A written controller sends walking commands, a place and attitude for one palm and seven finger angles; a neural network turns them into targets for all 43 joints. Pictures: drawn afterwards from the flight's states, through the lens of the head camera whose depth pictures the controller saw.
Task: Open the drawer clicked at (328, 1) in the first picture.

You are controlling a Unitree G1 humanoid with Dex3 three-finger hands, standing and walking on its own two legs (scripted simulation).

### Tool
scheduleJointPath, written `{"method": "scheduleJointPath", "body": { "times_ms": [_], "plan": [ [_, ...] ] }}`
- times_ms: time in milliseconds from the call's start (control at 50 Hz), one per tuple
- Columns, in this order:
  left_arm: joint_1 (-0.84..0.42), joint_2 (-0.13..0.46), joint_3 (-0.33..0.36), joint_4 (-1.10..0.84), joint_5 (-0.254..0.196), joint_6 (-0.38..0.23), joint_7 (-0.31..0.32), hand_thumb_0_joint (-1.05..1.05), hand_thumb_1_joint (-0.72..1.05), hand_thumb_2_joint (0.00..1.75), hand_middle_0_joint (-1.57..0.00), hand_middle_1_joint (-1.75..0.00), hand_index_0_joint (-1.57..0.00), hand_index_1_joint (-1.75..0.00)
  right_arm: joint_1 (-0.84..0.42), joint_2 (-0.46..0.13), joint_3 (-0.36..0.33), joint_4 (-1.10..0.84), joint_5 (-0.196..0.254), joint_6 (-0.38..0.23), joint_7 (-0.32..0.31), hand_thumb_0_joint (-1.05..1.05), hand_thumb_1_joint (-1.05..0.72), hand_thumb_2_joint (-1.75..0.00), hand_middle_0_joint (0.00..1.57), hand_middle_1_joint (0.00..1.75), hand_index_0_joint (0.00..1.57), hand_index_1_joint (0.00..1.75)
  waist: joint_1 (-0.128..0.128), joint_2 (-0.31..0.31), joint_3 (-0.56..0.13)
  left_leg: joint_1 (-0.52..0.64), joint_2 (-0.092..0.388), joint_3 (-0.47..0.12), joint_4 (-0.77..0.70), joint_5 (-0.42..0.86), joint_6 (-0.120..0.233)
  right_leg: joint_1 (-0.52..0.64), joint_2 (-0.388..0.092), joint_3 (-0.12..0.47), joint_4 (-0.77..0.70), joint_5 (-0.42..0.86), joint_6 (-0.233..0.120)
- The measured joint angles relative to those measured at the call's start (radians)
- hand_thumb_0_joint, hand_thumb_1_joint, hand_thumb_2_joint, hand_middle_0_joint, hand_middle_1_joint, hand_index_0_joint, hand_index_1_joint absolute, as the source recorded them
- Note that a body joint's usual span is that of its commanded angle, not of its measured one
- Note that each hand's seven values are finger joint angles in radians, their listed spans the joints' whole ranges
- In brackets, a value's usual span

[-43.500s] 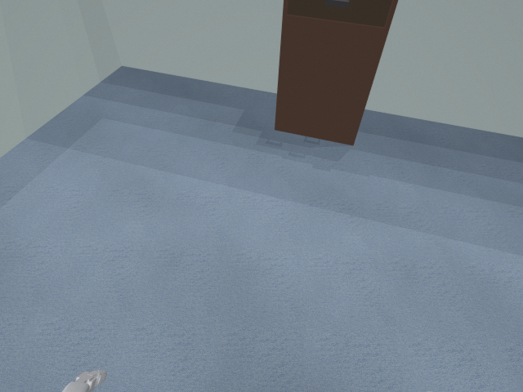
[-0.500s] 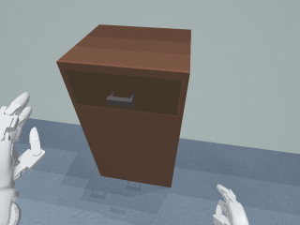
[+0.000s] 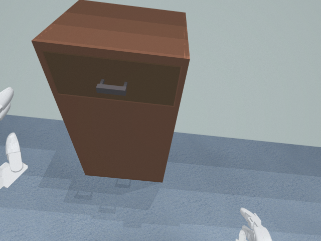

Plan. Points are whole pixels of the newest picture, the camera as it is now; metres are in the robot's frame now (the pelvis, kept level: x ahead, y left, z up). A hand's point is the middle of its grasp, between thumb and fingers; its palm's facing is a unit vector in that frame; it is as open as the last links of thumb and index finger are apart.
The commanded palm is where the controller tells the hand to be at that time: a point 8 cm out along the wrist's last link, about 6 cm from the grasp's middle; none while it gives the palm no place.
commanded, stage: step back with the hand held close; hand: left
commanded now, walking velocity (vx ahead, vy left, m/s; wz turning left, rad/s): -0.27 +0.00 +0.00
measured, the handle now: (112, 86) +0.61 +0.20 +0.03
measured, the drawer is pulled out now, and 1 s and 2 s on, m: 0.00 0.00 0.00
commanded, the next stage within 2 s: stop stepping back and stand still in 0.64 s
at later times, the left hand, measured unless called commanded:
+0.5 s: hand out of the picture +0.10 +0.25 +0.20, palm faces +0.48 -0.78 -0.42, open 7.5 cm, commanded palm +0.04 +0.29 +0.22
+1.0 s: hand out of the picture -0.02 +0.22 +0.22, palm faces +0.41 -0.81 -0.43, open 7.5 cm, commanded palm -0.07 +0.26 +0.22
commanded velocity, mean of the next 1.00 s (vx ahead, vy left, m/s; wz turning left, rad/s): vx -0.17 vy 0.01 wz -0.02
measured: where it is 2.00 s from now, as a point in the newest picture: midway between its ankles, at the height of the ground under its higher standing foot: outside the picture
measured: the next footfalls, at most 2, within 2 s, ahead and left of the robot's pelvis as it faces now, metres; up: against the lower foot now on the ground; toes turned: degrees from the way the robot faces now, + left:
right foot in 0.40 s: -0.02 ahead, -0.10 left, +0.00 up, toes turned +3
left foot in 0.60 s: -0.03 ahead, +0.12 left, +0.00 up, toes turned +5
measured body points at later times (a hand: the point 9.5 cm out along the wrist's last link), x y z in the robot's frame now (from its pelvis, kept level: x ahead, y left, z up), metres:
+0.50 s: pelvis -0.08 +0.00 +0.00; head -0.09 +0.02 +0.45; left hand +0.07 +0.28 +0.22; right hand +0.07 -0.23 -0.08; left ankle -0.02 +0.11 -0.70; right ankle -0.06 -0.11 -0.73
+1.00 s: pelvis -0.21 -0.01 +0.01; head -0.22 +0.01 +0.46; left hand -0.04 +0.26 +0.24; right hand -0.04 -0.24 -0.06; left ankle -0.14 +0.11 -0.69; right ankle -0.23 -0.10 -0.73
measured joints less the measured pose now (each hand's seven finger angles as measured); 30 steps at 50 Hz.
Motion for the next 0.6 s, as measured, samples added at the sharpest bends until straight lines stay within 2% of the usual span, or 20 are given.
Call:
{"method": "scheduleJointPath", "body": {
  "times_ms": [100,200,260,300,340,380,400,420,440,520,560,600],
  "plan": [
    [-0.067,-0.024,0.010,0.040,0.001,-0.038,0.006,0.02,0.88,0.90,-0.21,-0.31,-0.21,-0.30,-0.004,-0.007,0.014,0.010,0.007,-0.019,0.010,0.01,-0.91,-0.90,0.20,0.30,0.20,0.30,0.017,0.025,-0.025,-0.043,0.011,-0.007,0.041,0.000,0.002,-0.019,0.011,-0.007,-0.007,0.026,-0.003],
    [-0.110,-0.067,-0.014,0.085,0.003,-0.039,0.013,0.01,0.88,0.90,-0.21,-0.31,-0.21,-0.30,-0.020,-0.018,0.015,0.021,0.006,-0.013,0.009,0.01,-0.91,-0.90,0.20,0.30,0.21,0.30,0.027,0.046,-0.030,-0.089,0.014,-0.006,0.055,-0.026,0.011,-0.042,0.014,-0.009,-0.042,0.029,-0.004],
    [-0.103,-0.078,-0.029,0.074,0.008,-0.017,0.017,0.01,0.88,0.90,-0.21,-0.31,-0.21,-0.30,-0.023,-0.021,0.016,0.013,-0.005,-0.005,0.002,0.01,-0.91,-0.90,0.21,0.30,0.21,0.30,0.019,0.052,-0.017,-0.101,0.016,-0.008,0.023,0.057,0.014,-0.060,0.017,-0.010,-0.037,-0.028,-0.005],
    [-0.092,-0.073,-0.031,0.057,0.016,-0.004,0.022,0.01,0.88,0.90,-0.21,-0.31,-0.21,-0.30,-0.018,-0.012,0.012,0.006,-0.014,-0.009,-0.005,0.01,-0.91,-0.90,0.21,0.30,0.21,0.30,0.008,0.055,-0.003,-0.107,0.017,-0.017,0.017,0.103,0.013,-0.073,0.031,-0.003,0.036,-0.086,-0.001],
    [-0.070,-0.065,-0.030,0.048,0.023,0.000,0.024,0.02,0.88,0.90,-0.21,-0.31,-0.21,-0.30,0.002,0.006,0.008,0.005,-0.019,-0.020,-0.009,0.01,-0.91,-0.90,0.21,0.30,0.21,0.30,-0.002,0.057,-0.012,-0.112,0.015,-0.031,0.013,0.099,0.009,-0.050,0.056,0.002,0.121,-0.134,0.002],
    [-0.036,-0.056,-0.020,0.037,0.027,-0.002,0.028,0.02,0.88,0.90,-0.21,-0.31,-0.21,-0.30,0.027,0.019,0.010,0.008,-0.024,-0.034,-0.008,0.01,-0.91,-0.90,0.21,0.30,0.21,0.30,-0.004,0.057,-0.041,-0.130,0.014,-0.038,0.013,0.099,0.006,0.013,0.078,-0.003,0.137,-0.153,-0.004],
    [-0.019,-0.050,-0.011,0.028,0.025,-0.004,0.032,0.02,0.88,0.90,-0.21,-0.31,-0.21,-0.30,0.038,0.023,0.013,0.009,-0.025,-0.041,-0.006,0.01,-0.91,-0.90,0.21,0.30,0.21,0.30,-0.002,0.047,-0.059,-0.149,0.009,-0.030,0.020,0.096,0.006,0.054,0.079,0.004,0.100,-0.157,-0.018],
    [-0.013,-0.053,-0.006,0.024,0.024,-0.007,0.035,0.02,0.88,0.90,-0.21,-0.31,-0.21,-0.30,0.035,0.021,0.014,0.017,-0.028,-0.045,-0.004,0.01,-0.91,-0.90,0.21,0.30,0.21,0.30,0.009,0.047,-0.071,-0.173,0.013,-0.021,0.037,0.078,0.003,0.060,0.085,0.016,0.068,-0.196,-0.048],
    [-0.022,-0.065,-0.013,0.027,0.022,-0.010,0.036,0.02,0.88,0.90,-0.21,-0.31,-0.21,-0.30,0.021,0.016,0.012,0.037,-0.030,-0.042,-0.002,0.01,-0.90,-0.90,0.21,0.30,0.21,0.30,0.016,0.058,-0.066,-0.187,0.016,-0.026,0.058,0.035,-0.004,0.051,0.093,0.018,0.063,-0.189,-0.057],
    [-0.097,-0.058,-0.035,0.069,0.016,-0.012,0.015,0.02,0.88,0.90,-0.21,-0.31,-0.21,-0.30,-0.019,0.005,-0.001,0.104,-0.002,-0.014,0.011,0.01,-0.91,-0.90,0.21,0.30,0.21,0.30,0.027,0.050,-0.030,-0.188,0.005,0.010,0.196,-0.081,-0.015,0.070,0.071,0.011,0.008,-0.099,-0.041],
    [-0.111,-0.042,-0.025,0.074,0.011,-0.007,0.004,0.01,0.88,0.90,-0.21,-0.31,-0.21,-0.30,-0.030,0.006,0.003,0.104,0.009,-0.008,0.013,0.01,-0.91,-0.90,0.20,0.30,0.21,0.30,0.023,0.028,-0.025,-0.139,0.008,0.044,0.143,-0.058,-0.012,0.069,0.054,0.015,-0.013,-0.078,-0.033],
    [-0.107,-0.031,-0.016,0.064,0.000,-0.002,-0.004,0.01,0.88,0.90,-0.21,-0.31,-0.21,-0.30,-0.040,-0.005,0.007,0.078,0.015,-0.009,0.013,0.01,-0.91,-0.90,0.21,0.30,0.21,0.30,0.014,0.030,-0.023,-0.063,0.020,0.051,-0.010,0.049,-0.004,0.047,0.054,0.010,-0.010,-0.065,-0.023]
  ]
}}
